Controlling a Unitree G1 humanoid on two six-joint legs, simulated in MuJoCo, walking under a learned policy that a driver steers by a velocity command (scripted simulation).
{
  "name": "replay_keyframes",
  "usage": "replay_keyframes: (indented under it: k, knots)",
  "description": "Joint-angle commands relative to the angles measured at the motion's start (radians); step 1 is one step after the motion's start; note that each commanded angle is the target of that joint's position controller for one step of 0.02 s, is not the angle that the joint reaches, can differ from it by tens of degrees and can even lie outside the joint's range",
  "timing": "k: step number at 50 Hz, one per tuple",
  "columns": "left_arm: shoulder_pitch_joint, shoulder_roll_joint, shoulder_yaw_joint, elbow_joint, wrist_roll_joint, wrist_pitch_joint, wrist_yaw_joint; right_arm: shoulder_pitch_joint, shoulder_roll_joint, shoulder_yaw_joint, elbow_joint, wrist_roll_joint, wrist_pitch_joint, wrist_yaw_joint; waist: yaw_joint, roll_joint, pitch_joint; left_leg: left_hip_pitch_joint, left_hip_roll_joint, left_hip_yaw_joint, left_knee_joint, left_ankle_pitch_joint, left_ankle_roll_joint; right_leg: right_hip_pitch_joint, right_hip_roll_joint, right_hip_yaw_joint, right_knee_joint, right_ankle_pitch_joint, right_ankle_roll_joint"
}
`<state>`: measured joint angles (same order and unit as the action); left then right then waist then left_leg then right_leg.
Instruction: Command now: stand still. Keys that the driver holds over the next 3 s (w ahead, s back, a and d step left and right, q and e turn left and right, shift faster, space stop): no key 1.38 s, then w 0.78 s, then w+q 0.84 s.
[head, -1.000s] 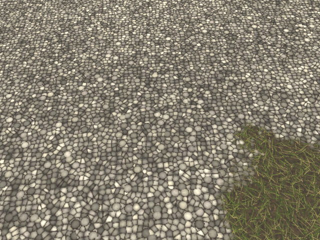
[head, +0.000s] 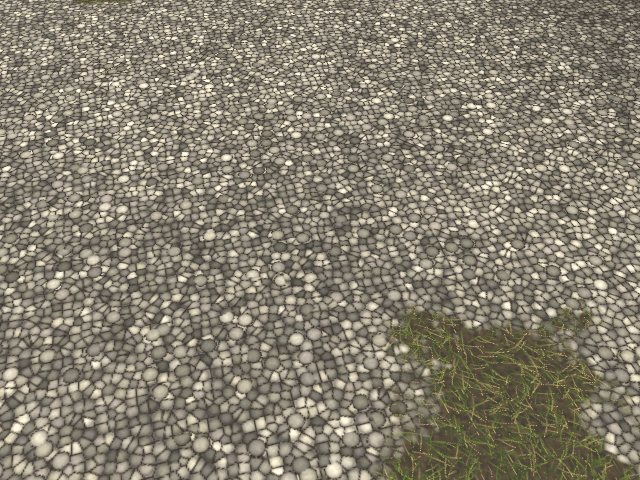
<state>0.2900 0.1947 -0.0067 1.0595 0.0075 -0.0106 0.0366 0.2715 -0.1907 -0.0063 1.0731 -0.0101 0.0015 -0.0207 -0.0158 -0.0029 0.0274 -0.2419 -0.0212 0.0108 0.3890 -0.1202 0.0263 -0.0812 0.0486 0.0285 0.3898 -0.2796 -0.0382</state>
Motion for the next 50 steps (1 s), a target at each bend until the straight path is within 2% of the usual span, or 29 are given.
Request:
replay_keyframes:
  k: [1,20,50]
  knots:
    - [0.056,0.077,0.010,0.000,0.000,-0.007,0.006,0.036,-0.088,-0.014,-0.003,0.000,-0.005,-0.006,0.001,0.007,0.024,0.097,0.106,-0.122,-0.045,0.043,0.025,-0.127,-0.117,0.099,-0.090,0.101,-0.035]
    - [0.115,0.028,0.000,0.077,0.002,-0.007,0.017,0.040,-0.044,-0.009,0.072,0.002,0.002,-0.018,0.004,-0.001,0.048,0.099,0.100,-0.114,-0.028,0.079,0.025,-0.106,-0.123,0.088,-0.082,0.146,-0.028]
    - [0.166,-0.011,-0.002,0.098,0.003,-0.013,0.020,0.080,-0.009,-0.002,0.108,0.003,0.003,-0.024,0.005,-0.006,0.065,0.091,0.100,-0.107,-0.016,0.080,0.016,-0.095,-0.128,0.085,-0.090,0.180,-0.029]
